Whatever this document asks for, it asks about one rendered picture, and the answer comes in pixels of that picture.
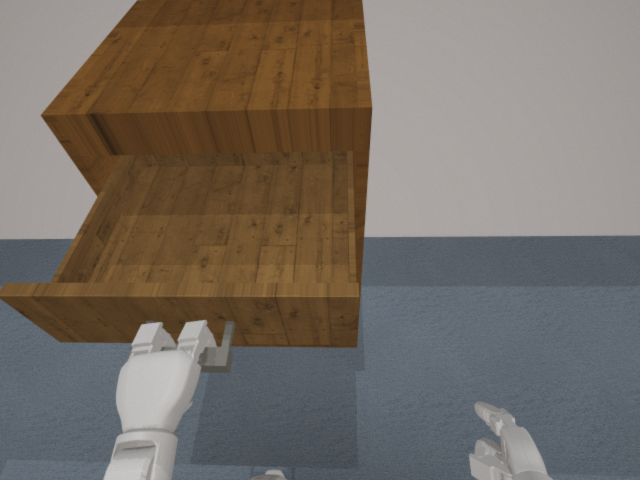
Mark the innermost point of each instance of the robot right hand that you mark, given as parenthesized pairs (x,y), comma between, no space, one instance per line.
(517,452)

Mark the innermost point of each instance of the left robot shin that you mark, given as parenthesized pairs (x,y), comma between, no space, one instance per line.
(275,472)

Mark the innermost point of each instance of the robot left hand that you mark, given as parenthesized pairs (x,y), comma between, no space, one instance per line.
(155,387)

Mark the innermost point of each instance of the drawer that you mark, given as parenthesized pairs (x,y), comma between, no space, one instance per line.
(266,240)

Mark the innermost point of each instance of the handle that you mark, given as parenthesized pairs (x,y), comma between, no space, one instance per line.
(213,359)

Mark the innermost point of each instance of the cabinet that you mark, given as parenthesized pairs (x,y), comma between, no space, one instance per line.
(224,76)

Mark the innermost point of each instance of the left robot forearm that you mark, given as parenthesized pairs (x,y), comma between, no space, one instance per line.
(143,454)

